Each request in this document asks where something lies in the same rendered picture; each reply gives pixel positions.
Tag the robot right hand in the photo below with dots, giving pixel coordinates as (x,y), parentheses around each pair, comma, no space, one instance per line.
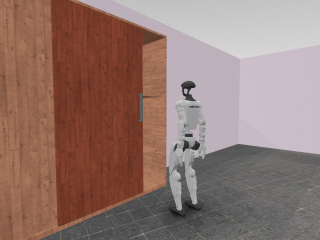
(202,147)

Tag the right robot forearm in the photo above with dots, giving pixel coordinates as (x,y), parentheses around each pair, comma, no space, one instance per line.
(202,133)

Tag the robot head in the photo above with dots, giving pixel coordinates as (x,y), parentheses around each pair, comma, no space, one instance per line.
(188,85)

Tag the robot right upper arm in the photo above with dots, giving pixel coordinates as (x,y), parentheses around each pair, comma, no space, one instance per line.
(201,116)

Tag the left robot forearm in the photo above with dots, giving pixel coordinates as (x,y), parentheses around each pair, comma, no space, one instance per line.
(181,135)

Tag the handle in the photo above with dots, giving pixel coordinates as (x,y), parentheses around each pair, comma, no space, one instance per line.
(141,107)

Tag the robot left hand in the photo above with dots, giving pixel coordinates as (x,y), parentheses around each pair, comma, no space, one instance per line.
(178,153)

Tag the right robot thigh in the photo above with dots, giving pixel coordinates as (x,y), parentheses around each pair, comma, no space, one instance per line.
(189,159)

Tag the robot left upper arm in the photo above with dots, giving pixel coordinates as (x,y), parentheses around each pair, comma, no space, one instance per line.
(181,112)

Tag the wardrobe door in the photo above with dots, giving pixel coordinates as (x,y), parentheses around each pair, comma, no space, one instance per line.
(97,63)
(28,189)

